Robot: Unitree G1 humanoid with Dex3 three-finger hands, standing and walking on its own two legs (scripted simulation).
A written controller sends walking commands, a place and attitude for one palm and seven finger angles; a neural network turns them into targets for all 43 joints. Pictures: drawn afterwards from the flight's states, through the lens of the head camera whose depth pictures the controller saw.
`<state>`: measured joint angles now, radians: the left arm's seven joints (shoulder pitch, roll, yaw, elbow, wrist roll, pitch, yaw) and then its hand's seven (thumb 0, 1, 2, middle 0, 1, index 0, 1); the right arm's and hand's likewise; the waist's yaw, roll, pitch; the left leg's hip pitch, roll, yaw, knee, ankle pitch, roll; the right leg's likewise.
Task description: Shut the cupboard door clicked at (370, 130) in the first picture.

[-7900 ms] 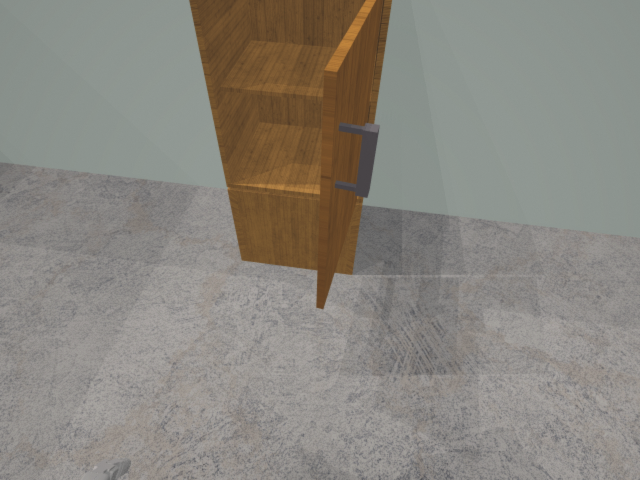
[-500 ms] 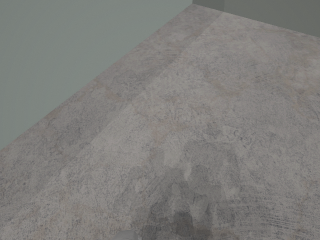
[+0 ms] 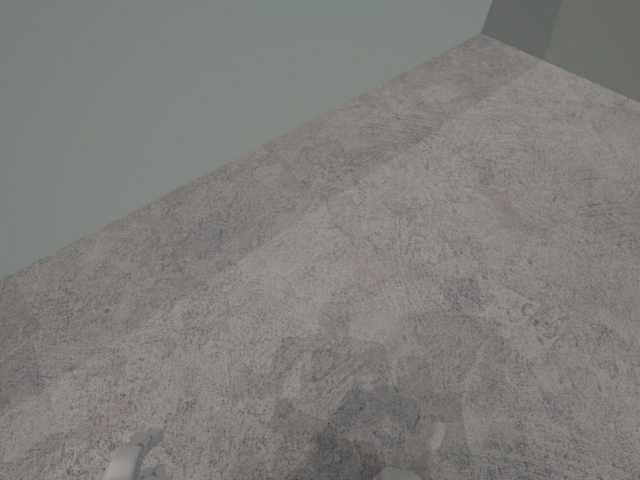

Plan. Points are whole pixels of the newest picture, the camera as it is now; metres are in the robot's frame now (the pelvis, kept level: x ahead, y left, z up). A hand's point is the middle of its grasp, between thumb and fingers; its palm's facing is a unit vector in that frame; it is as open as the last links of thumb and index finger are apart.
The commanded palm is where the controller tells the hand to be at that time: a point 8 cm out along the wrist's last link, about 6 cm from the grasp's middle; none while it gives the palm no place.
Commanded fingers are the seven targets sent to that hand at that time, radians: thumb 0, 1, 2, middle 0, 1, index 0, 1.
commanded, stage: walk to a spot facing it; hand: left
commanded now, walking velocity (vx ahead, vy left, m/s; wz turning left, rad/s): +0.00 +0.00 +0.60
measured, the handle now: out of the picture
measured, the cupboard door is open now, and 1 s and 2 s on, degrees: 83 83 83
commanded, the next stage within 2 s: none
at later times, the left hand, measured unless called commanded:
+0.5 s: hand out of the picture -0.03 +0.17 -0.15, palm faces +0.33 -0.90 -0.29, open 7.4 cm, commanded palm none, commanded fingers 0.00 0.90 0.90 -0.20 -0.30 -0.20 -0.30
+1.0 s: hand out of the picture -0.08 +0.25 -0.15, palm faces +0.58 -0.78 -0.23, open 7.4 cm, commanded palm none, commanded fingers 0.00 0.90 0.90 -0.20 -0.30 -0.20 -0.30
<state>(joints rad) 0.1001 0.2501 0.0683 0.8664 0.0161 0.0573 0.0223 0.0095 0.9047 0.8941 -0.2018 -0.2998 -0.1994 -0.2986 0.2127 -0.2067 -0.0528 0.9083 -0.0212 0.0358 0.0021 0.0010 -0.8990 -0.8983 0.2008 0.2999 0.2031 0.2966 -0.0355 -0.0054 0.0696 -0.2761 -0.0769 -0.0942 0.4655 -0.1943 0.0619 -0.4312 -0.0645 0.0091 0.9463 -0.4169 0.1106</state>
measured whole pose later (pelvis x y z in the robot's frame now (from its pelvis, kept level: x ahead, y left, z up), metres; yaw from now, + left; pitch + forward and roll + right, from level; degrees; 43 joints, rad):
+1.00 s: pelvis -0.04 +0.02 +0.00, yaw +36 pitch -1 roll -2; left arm 0.18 0.27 0.07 0.91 0.03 0.04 -0.01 0.01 0.90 0.89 -0.20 -0.30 -0.20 -0.30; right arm 0.26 -0.20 -0.03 0.92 -0.02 0.00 0.01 0.00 -0.90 -0.90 0.20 0.30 0.20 0.30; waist -0.01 -0.02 0.02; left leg -0.18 -0.06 -0.09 0.42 -0.22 0.06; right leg -0.48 -0.10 -0.02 0.97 -0.33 0.11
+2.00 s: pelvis +0.11 +0.27 +0.00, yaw +61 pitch -3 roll +0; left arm 0.25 0.18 0.05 1.03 0.03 -0.01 0.00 0.01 0.91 0.89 -0.20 -0.30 -0.20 -0.30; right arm 0.20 -0.18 -0.05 0.98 0.00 -0.09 -0.02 -0.06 -0.96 -0.90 0.20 0.30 0.20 0.30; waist 0.03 -0.03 0.04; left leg -0.09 -0.05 0.15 0.36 -0.23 0.10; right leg -0.59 -0.16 -0.07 1.12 -0.19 0.07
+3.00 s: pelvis +0.28 +0.61 +0.00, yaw +68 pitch -2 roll -2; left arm 0.33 0.15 0.04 1.12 0.02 -0.01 0.01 0.01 0.91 0.89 -0.20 -0.30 -0.20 -0.30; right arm 0.15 -0.14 -0.04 0.99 0.00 -0.07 -0.03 -0.02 -0.93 -0.90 0.20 0.30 0.20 0.30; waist 0.04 -0.03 0.07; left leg -0.25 0.01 0.14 0.50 -0.22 0.08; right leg -0.41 -0.12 -0.10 1.14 -0.40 0.06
